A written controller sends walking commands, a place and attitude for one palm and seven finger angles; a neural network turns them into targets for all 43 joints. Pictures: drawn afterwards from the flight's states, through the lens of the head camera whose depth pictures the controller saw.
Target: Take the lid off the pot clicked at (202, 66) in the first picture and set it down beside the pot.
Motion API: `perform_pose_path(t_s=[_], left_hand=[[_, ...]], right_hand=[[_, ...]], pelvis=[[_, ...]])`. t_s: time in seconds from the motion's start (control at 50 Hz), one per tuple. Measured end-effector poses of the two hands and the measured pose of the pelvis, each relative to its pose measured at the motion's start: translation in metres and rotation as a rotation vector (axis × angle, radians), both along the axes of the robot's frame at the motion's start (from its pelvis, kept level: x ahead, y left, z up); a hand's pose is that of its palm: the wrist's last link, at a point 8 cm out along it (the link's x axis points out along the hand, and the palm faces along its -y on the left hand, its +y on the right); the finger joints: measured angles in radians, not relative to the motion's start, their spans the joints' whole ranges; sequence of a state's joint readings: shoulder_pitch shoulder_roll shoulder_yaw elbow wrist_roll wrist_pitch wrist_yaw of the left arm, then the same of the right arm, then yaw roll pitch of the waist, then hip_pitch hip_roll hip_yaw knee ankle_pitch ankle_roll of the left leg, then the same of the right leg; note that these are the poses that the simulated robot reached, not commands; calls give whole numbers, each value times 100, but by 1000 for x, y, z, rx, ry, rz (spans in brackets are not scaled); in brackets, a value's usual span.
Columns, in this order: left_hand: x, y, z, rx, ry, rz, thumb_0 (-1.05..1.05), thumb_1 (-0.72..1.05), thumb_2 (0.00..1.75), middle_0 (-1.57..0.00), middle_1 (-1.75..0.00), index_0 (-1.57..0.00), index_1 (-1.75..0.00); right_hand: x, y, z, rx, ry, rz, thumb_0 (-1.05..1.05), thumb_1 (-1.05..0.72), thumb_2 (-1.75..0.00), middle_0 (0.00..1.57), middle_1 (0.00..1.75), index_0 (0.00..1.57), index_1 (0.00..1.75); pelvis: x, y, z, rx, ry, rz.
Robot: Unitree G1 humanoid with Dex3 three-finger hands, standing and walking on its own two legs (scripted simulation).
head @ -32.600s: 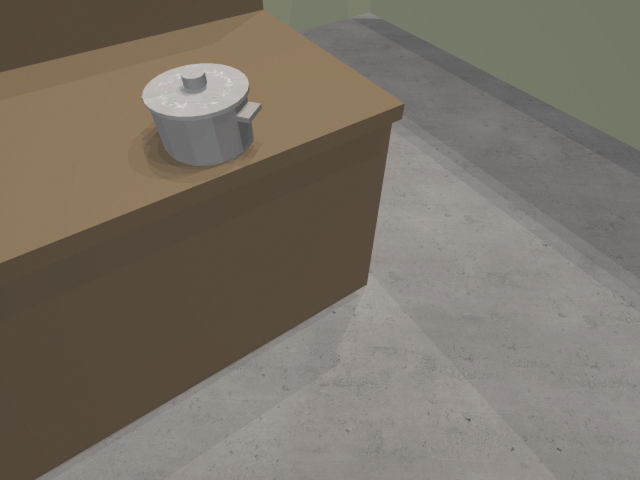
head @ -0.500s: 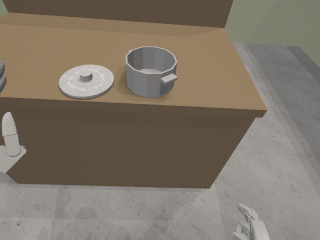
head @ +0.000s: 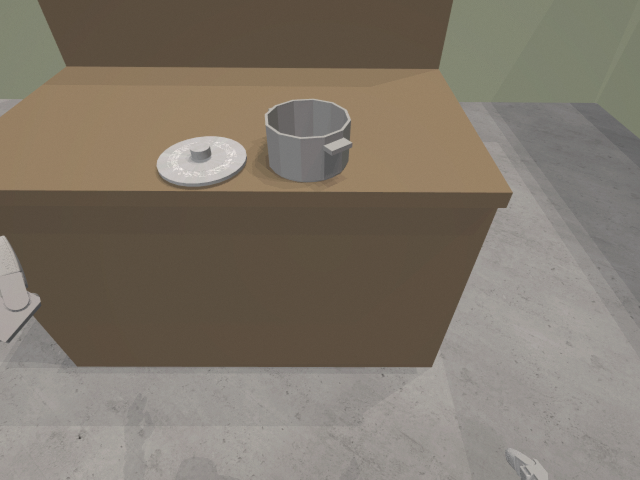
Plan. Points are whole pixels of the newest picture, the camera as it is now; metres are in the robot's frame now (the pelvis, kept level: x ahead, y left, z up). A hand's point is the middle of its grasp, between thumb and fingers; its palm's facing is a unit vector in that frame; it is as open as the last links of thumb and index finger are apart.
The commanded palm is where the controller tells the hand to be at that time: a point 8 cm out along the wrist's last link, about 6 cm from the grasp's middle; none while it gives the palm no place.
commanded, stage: stop stepping back and stand still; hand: left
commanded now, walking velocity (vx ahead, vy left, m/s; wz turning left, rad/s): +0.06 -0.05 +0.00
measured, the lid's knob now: (200, 150) +0.74 +0.29 +0.04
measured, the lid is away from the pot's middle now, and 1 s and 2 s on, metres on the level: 0.23 0.23 0.23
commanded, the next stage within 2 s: let the arm hang, fingers relaxed in 0.34 s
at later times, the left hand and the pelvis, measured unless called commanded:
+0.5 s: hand (83, 329) +0.22 +0.24 +0.16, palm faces +0.33 -0.81 -0.48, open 7.4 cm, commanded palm none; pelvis +0.00 +0.00 +0.00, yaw +1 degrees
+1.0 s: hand out of the picture -0.03 +0.21 -0.17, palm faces +0.07 -0.97 -0.23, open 7.2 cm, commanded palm none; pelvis +0.02 +0.01 +0.00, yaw +3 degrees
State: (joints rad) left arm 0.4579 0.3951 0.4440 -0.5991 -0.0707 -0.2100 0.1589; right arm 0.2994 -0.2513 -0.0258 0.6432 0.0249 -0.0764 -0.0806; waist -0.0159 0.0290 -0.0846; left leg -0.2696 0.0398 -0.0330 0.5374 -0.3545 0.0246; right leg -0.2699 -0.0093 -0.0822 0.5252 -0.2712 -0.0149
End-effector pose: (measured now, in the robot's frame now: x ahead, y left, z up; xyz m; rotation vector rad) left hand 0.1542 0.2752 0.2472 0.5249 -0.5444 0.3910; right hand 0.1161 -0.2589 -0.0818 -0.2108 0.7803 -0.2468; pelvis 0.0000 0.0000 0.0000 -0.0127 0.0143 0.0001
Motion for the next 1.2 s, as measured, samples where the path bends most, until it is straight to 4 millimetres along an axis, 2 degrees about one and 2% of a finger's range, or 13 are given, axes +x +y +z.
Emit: perform_pose_path(t_s=[0.12,0.3,0.4,0.46,0.5,0.54,0.58,0.66,0.72,0.86,0.96,1.06,1.2], left_hand=[[-2,0,-33,-41,171,-30,1,89,89,-20,-30,-21,-30],[-16,-19,-11,42,110,-43,1,88,89,-21,-30,-22,-30],[-3,-10,-9,11,88,-15,1,88,89,-21,-30,-22,-30],[10,-3,-23,14,145,-17,1,89,89,-21,-30,-21,-30],[32,9,-71,-24,333,-7,0,89,89,-20,-30,-21,-30],[46,20,-143,-144,608,40,0,89,90,-20,-30,-21,-30],[40,21,-222,-279,901,93,0,90,90,-19,-30,-20,-30],[-19,-13,-345,-505,1393,129,1,91,89,-19,-30,-20,-30],[-78,-50,-394,-639,1661,109,1,91,89,-19,-30,-20,-30],[-163,-32,-401,-726,1861,291,-2,99,89,-20,-30,-21,-30],[-189,-22,-388,-701,1946,367,-1,95,89,-20,-30,-21,-30],[-182,-22,-382,-680,1943,379,0,93,89,-19,-30,-20,-30],[-137,-35,-384,-678,1843,303,0,91,89,-19,-30,-20,-30]], right_hand=[[-5,7,14,9,-69,-20,1,-90,-90,20,30,20,30],[17,25,7,49,-60,92,1,-90,-90,20,30,20,30],[31,26,4,59,-44,87,1,-90,-90,20,30,20,30],[39,26,5,63,-60,89,1,-90,-90,20,30,20,30],[42,22,-7,68,-28,123,1,-90,-90,20,30,20,30],[41,17,-21,69,34,132,1,-90,-90,20,30,20,30],[35,14,-32,67,92,124,1,-90,-90,20,30,20,30],[5,9,-39,38,223,74,1,-91,-90,20,30,20,30],[-29,9,-39,10,355,37,1,-91,-90,20,30,20,30],[-98,22,-40,19,645,-1,1,-91,-90,20,30,20,30],[-119,37,-47,79,712,-29,1,-91,-90,20,30,20,30],[-118,53,-56,137,709,-35,1,-91,-90,20,30,20,30],[-105,62,-62,164,674,-36,2,-92,-90,20,30,20,30]], pelvis=[[-10,2,1,9,-32,-22],[-8,-8,1,-5,-32,-11],[-1,-4,2,-6,-38,-7],[2,0,2,-3,-25,-1],[2,4,-2,5,1,15],[1,6,-6,11,17,24],[1,6,-9,13,19,27],[3,4,-12,14,-7,36],[5,5,-9,5,-19,38],[10,4,0,-16,-6,53],[14,7,3,-15,-3,49],[19,10,5,-9,-5,40],[24,12,5,-1,-13,31]])
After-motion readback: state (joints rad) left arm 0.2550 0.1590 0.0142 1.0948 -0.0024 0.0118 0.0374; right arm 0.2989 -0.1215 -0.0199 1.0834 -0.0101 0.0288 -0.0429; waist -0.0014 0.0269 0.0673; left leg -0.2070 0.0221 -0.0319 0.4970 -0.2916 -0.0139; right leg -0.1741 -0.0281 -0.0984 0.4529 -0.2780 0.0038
